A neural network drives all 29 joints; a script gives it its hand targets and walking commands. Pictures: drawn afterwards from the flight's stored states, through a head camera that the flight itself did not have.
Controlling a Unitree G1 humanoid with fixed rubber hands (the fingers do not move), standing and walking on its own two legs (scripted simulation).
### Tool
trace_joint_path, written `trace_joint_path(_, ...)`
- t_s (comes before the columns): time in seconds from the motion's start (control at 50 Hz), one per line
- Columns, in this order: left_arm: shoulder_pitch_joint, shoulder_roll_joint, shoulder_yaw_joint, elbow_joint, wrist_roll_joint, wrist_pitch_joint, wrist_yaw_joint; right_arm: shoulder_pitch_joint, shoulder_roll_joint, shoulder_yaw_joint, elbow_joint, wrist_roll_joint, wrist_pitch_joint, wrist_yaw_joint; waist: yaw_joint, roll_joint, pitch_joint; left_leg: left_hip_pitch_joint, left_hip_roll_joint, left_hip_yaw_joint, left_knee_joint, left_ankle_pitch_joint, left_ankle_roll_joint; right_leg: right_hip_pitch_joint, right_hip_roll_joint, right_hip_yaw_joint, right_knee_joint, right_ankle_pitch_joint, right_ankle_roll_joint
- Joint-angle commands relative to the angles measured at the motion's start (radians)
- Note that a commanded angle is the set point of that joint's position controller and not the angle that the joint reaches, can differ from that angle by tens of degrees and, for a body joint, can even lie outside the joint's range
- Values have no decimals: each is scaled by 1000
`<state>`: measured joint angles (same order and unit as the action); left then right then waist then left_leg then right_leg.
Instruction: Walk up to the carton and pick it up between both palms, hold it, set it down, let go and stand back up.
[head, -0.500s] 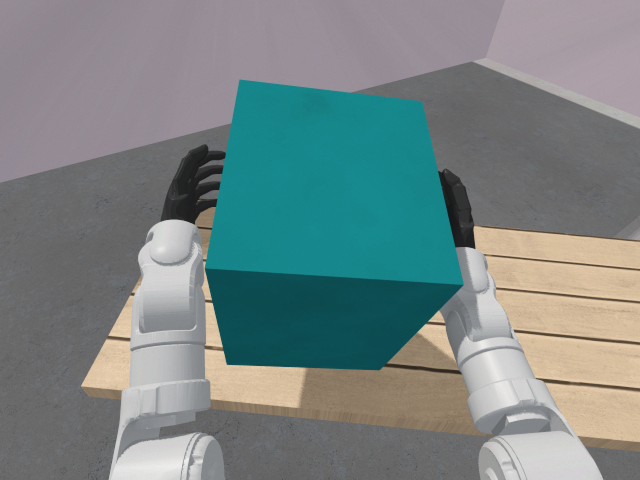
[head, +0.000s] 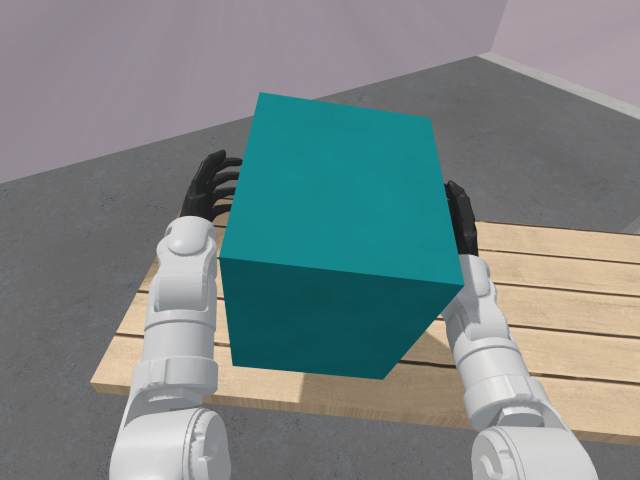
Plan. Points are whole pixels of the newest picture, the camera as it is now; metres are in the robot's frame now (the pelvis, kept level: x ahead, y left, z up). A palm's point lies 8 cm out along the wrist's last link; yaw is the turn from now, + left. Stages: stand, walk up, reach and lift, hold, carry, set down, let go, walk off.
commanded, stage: set down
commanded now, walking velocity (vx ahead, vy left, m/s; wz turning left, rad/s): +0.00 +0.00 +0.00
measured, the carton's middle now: (326, 248) +0.41 -0.03 +0.09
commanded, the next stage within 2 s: none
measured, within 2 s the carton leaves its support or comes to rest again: neither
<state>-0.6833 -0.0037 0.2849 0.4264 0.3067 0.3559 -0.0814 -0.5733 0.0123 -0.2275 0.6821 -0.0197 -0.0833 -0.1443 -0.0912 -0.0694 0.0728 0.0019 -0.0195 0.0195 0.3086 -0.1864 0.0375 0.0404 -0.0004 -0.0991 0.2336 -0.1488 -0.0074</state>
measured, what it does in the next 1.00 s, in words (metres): stands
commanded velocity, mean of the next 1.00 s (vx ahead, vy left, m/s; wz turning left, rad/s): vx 0.00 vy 0.00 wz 0.00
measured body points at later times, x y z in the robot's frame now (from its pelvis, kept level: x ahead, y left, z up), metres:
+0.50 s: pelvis +0.01 +0.00 +0.00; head +0.01 +0.03 +0.45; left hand +0.44 +0.12 +0.13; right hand +0.38 -0.20 +0.11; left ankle +0.00 +0.09 -0.75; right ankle +0.00 -0.11 -0.75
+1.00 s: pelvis +0.01 +0.00 +0.00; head +0.03 +0.03 +0.45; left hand +0.45 +0.11 +0.11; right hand +0.38 -0.21 +0.09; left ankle +0.00 +0.09 -0.75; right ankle +0.00 -0.11 -0.75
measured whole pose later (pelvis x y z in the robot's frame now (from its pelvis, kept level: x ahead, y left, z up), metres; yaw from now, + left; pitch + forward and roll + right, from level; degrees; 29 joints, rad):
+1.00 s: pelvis +0.01 +0.00 +0.00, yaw -1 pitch +0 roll -1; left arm -0.79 0.04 0.34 0.84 0.30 0.09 -0.07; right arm -0.62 0.07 -0.43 0.85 -0.19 -0.20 -0.13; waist -0.10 -0.05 0.02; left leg -0.12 -0.01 0.05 0.31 -0.19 0.04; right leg -0.08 0.01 -0.09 0.21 -0.13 -0.01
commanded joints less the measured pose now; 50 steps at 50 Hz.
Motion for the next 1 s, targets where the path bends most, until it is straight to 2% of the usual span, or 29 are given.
trace_joint_path(0.0, -427, -467, -316, 32, -56, -43, -105, -635, 361, 282, -200, -32, -84, 85, -4, 62, -316, 84, 19, 30, -32, 194, -64, 34, 24, -61, -2, 195, 52)
trace_joint_path(0.24, -447, -477, -307, 102, -55, -128, -95, -621, 405, 274, -140, -51, -114, 81, -7, 61, -376, 61, 8, 36, -6, 288, -71, 99, 25, -39, 23, 372, 57)
trace_joint_path(0.38, -455, -478, -303, 133, -57, -159, -93, -607, 423, 262, -116, -64, -121, 78, -14, 67, -396, 40, 6, 36, 0, 312, -75, 115, 25, -32, 35, 431, 58)
trace_joint_path(0.72, -509, -478, -243, 281, -37, -242, -85, -616, 436, 158, -21, -139, -151, 102, -16, 83, -418, 38, 19, 41, -1, 304, -85, 40, 30, -41, 26, 382, 48)
trace_joint_path(0.98, -556, -470, -173, 403, -10, -306, -86, -632, 468, 74, 40, -212, -172, 120, -20, 83, -444, 2, 24, 46, -11, 265, -79, 6, 24, -36, 23, 365, 45)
